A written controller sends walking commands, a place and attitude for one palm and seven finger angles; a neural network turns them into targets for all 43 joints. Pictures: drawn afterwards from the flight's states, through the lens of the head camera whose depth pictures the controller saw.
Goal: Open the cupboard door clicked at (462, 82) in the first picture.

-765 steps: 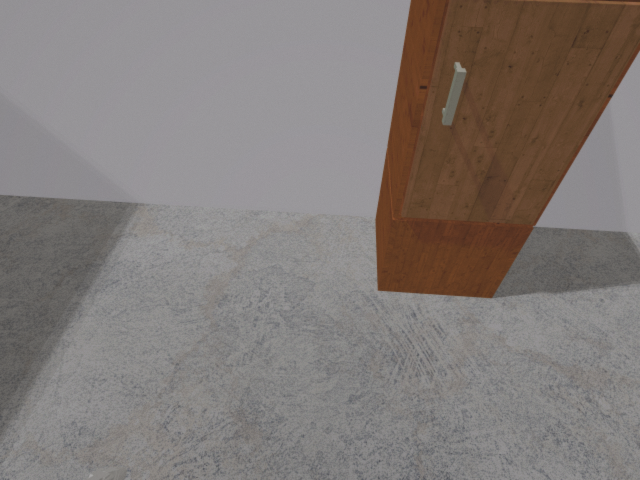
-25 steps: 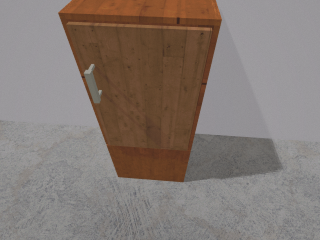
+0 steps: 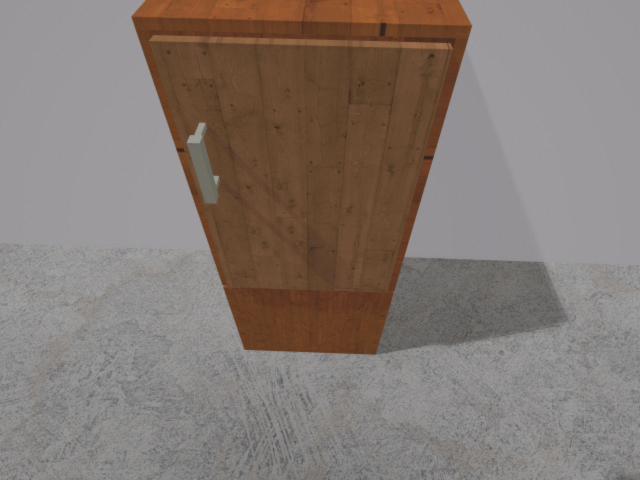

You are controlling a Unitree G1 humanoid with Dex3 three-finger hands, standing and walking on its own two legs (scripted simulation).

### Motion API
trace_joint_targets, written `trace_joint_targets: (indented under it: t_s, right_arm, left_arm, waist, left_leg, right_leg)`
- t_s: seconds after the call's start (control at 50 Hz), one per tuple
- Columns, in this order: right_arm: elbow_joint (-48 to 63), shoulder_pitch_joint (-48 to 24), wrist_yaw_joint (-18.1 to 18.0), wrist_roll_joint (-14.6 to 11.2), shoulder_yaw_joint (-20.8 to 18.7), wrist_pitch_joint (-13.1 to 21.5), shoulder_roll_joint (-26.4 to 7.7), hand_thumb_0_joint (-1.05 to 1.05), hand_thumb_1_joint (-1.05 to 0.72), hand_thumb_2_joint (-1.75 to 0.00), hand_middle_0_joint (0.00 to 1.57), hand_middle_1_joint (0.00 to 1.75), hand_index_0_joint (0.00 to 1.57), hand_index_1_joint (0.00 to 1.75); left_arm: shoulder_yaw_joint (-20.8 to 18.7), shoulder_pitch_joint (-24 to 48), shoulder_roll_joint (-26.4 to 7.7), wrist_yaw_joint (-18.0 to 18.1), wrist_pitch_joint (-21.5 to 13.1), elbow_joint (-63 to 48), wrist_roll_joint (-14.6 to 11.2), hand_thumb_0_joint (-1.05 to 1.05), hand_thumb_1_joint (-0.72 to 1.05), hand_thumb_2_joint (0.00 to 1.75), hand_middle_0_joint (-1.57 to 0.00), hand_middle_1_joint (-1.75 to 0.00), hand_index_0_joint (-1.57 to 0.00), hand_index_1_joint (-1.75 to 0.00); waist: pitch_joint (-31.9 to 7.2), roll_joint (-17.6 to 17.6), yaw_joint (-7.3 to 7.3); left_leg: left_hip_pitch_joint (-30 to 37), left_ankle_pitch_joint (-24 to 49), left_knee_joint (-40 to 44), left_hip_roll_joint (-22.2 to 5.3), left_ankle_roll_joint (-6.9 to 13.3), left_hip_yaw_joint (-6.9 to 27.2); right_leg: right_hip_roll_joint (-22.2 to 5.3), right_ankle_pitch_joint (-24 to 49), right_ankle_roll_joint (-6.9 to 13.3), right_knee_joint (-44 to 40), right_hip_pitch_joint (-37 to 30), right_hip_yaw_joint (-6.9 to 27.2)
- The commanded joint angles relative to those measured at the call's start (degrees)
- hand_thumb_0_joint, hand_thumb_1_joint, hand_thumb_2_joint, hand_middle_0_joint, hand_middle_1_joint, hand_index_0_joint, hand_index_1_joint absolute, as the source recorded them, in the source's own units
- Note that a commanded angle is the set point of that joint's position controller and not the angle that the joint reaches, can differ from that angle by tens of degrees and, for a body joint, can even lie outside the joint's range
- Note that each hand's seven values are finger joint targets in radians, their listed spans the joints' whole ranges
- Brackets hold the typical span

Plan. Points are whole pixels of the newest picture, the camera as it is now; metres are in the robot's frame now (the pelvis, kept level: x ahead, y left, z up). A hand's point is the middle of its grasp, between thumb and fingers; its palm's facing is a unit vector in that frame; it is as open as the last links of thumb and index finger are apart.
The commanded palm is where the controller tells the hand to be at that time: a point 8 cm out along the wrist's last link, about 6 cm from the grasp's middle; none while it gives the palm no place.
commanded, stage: come to a stop and stand still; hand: left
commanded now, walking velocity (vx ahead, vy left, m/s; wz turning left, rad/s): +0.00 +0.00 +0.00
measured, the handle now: (206, 164) +0.56 +0.22 +0.07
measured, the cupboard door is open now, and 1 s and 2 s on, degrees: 0 0 0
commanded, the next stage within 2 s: look again from close up in 0.60 s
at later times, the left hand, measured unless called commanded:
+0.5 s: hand out of the picture +0.03 +0.16 -0.17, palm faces +0.01 -0.98 -0.22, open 7.3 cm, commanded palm none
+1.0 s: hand out of the picture +0.03 +0.16 -0.17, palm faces +0.02 -0.98 -0.20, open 7.4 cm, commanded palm none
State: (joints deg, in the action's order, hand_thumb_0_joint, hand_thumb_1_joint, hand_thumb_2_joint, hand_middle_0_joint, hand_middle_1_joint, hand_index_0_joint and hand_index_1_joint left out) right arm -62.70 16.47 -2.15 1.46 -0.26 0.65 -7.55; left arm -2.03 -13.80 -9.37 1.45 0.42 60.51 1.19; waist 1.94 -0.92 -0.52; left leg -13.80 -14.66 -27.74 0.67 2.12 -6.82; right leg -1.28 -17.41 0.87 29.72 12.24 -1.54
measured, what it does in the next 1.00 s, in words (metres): stands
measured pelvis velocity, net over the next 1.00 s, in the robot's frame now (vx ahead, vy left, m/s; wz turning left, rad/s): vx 0.02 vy -0.02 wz -0.01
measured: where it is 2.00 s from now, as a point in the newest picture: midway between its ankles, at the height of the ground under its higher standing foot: outside the picture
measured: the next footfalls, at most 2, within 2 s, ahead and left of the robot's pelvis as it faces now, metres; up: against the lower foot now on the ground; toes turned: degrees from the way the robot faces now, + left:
none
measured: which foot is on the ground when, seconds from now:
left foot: down 0.00-1.00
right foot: down 0.00-1.00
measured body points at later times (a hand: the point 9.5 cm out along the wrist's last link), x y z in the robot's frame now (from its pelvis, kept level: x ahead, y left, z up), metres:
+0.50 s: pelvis +0.02 -0.01 +0.00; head +0.02 -0.02 +0.45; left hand +0.03 +0.21 -0.15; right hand +0.04 -0.24 -0.16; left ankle +0.00 +0.10 -0.74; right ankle -0.03 -0.11 -0.74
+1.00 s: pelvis +0.02 -0.02 +0.00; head +0.03 -0.02 +0.45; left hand +0.03 +0.21 -0.15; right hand +0.04 -0.25 -0.15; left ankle +0.00 +0.10 -0.74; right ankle -0.03 -0.11 -0.74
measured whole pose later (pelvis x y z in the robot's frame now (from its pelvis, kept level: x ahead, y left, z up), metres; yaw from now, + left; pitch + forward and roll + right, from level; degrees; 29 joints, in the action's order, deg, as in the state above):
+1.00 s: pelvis +0.02 -0.02 +0.00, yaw +0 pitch -1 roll +1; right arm -64.8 13.0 -1.7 0.7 0.7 1.0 -9.4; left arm 0.3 -16.0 -10.2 1.5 -1.3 62.9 0.8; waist 1.2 -1.1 0.5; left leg -9.5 -15.1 -25.3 -1.8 -0.2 -6.1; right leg 1.5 -18.0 2.7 25.9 7.4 -2.1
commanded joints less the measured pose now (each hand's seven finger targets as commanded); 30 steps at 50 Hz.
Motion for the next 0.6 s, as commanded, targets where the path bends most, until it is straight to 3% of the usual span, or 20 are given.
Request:
trace_joint_targets:
  t_s: [0.0, 0.02, 0.04, 0.06, 0.08, 0.1, 0.12, 0.18, 0.24, 0.3, 0.36, 0.52, 0.58]
  right_arm:
    - [1.19, 2.16, -0.04, -0.45, -0.93, 0.98, -4.86, 0.00, -0.90, -0.90, 0.20, 0.30, 0.20, 0.30]
    - [0.44, 2.34, -0.01, -0.44, -0.86, 0.98, -4.75, 0.00, -0.90, -0.90, 0.20, 0.30, 0.20, 0.30]
    - [3.76, -0.98, 0.42, -0.99, -1.66, 0.88, -9.55, 0.00, -0.90, -0.90, 0.20, 0.30, 0.20, 0.30]
    - [4.44, 1.62, 0.96, -0.62, -1.12, 0.42, -6.12, 0.00, -0.90, -0.90, 0.20, 0.30, 0.20, 0.30]
    - [4.63, 1.39, 1.51, -0.11, -0.73, 0.33, -5.08, 0.00, -0.90, -0.90, 0.20, 0.30, 0.20, 0.30]
    - [4.95, 1.92, 1.48, -0.12, -0.81, 0.38, -5.31, 0.00, -0.90, -0.90, 0.20, 0.30, 0.20, 0.30]
    - [4.95, 2.57, 1.33, -0.11, -0.77, 0.66, -5.46, 0.00, -0.90, -0.90, 0.20, 0.30, 0.20, 0.30]
    - [4.86, 3.23, 0.84, -0.27, -0.46, 1.23, -5.78, 0.00, -0.90, -0.90, 0.20, 0.30, 0.20, 0.30]
    - [4.71, 2.86, 0.60, -0.49, -0.34, 1.16, -6.58, 0.00, -0.90, -0.90, 0.20, 0.30, 0.20, 0.30]
    - [3.97, 1.91, 0.65, -0.48, -0.14, 1.09, -6.47, 0.00, -0.90, -0.90, 0.20, 0.30, 0.20, 0.30]
    - [3.55, 1.14, 0.70, -0.55, -0.08, 1.00, -7.01, 0.00, -0.90, -0.90, 0.20, 0.30, 0.20, 0.30]
    - [2.24, -0.34, 0.56, -0.68, -0.02, 1.19, -7.64, 0.00, -0.90, -0.90, 0.20, 0.30, 0.20, 0.30]
    - [1.75, -0.60, 0.48, -0.80, -0.04, 1.23, -7.17, 0.00, -0.90, -0.90, 0.20, 0.30, 0.20, 0.30]
  left_arm:
    - [0.42, -5.63, -4.52, 0.17, -1.41, -0.21, -0.34, 0.00, 0.90, 0.90, -0.20, -0.30, -0.20, -0.30]
    - [0.58, -5.13, -4.34, 0.24, -1.50, 0.07, -0.47, 0.00, 0.90, 0.90, -0.20, -0.30, -0.20, -0.30]
    - [0.86, -8.39, -5.69, 2.58, -1.58, 0.90, 0.41, 0.00, 0.90, 0.90, -0.20, -0.30, -0.20, -0.30]
    - [1.14, -4.59, -6.84, 2.28, -2.12, -2.01, -0.24, 0.00, 0.90, 0.90, -0.20, -0.30, -0.20, -0.30]
    - [0.97, -3.46, -7.32, 1.79, -2.81, -2.73, -0.33, 0.00, 0.90, 0.90, -0.20, -0.30, -0.20, -0.30]
    - [1.31, -2.99, -6.93, 1.56, -2.93, -2.99, -0.49, 0.00, 0.90, 0.90, -0.20, -0.30, -0.20, -0.30]
    - [1.38, -3.40, -6.10, 1.43, -2.98, -2.83, -0.45, 0.00, 0.90, 0.90, -0.20, -0.30, -0.20, -0.30]
    - [1.74, -5.07, -5.05, 1.31, -3.09, -2.14, -0.34, 0.00, 0.90, 0.90, -0.20, -0.30, -0.20, -0.30]
    - [1.80, -5.19, -5.27, 1.21, -2.89, -2.01, -0.58, 0.00, 0.90, 0.90, -0.20, -0.30, -0.20, -0.30]
    - [1.85, -5.24, -5.60, 1.18, -2.70, -2.02, -0.56, 0.00, 0.90, 0.90, -0.20, -0.30, -0.20, -0.30]
    - [1.91, -5.41, -6.10, 1.12, -2.60, -1.77, -0.56, 0.00, 0.90, 0.90, -0.20, -0.30, -0.20, -0.30]
    - [1.76, -5.70, -7.01, 0.97, -2.51, -1.22, -0.61, 0.00, 0.90, 0.90, -0.20, -0.30, -0.20, -0.30]
    - [1.69, -5.71, -6.96, 0.98, -2.52, -1.00, -0.47, 0.00, 0.90, 0.90, -0.20, -0.30, -0.20, -0.30]
  waist:
    - [-0.51, -3.79, 0.38]
    - [-0.81, -3.03, 0.21]
    - [-0.24, -1.87, 1.54]
    - [-2.99, 2.34, -1.19]
    - [-2.35, 3.54, -0.63]
    - [-0.29, 3.95, -1.37]
    - [0.19, 5.27, -1.22]
    - [-1.22, 2.12, -0.39]
    - [-0.57, -1.95, -0.47]
    - [1.63, 0.10, -0.15]
    - [1.78, -1.44, 0.00]
    - [0.52, 0.67, 0.39]
    - [0.72, -0.62, 0.45]
  left_leg:
    - [0.68, 8.01, 3.98, -6.75, -0.52, 6.22]
    - [2.05, 8.55, 4.23, -6.72, -0.68, 6.01]
    - [1.89, 12.48, -5.06, -8.80, -1.57, 4.91]
    - [0.48, -1.07, -3.42, -6.45, -1.58, 5.34]
    - [0.23, -1.18, -2.86, -5.39, -1.83, 5.48]
    - [-0.07, 0.83, -1.48, -5.76, -1.37, 6.14]
    - [0.03, 4.36, -0.51, -6.50, -0.73, 6.91]
    - [0.98, 11.13, 0.12, -7.63, 0.20, 7.46]
    - [1.72, 9.13, 1.08, -7.14, -0.09, 6.89]
    - [2.00, 8.74, 2.50, -6.99, -0.20, 6.67]
    - [2.41, 7.45, 3.20, -6.85, -0.32, 6.31]
    - [4.20, 8.94, 4.22, -7.07, -0.40, 6.05]
    - [4.36, 9.44, 4.43, -7.25, -0.32, 6.03]
  right_leg:
    - [-5.77, 17.28, 2.29, -6.05, -2.64, 5.76]
    - [-5.76, 17.77, 2.25, -6.06, -2.10, 5.44]
    - [-6.62, 27.90, 0.65, -6.44, 1.11, 7.48]
    - [-7.83, 11.22, 2.45, -7.71, 0.85, 8.30]
    - [-7.29, 7.27, 3.28, -7.76, 1.97, 8.33]
    - [-6.11, 4.53, 3.61, -7.27, 3.71, 7.72]
    - [-4.99, 6.46, 3.42, -5.83, 3.77, 6.77]
    - [-3.89, 14.52, 2.81, -3.73, 0.54, 5.27]
    - [-4.18, 15.62, 2.41, -4.11, 0.40, 5.70]
    - [-4.16, 14.75, 2.15, -4.83, 1.04, 5.87]
    - [-4.35, 13.84, 2.01, -6.02, 0.90, 6.36]
    - [-4.57, 16.50, 1.91, -6.71, -0.63, 6.46]
    - [-4.52, 17.46, 1.84, -7.20, -1.18, 6.23]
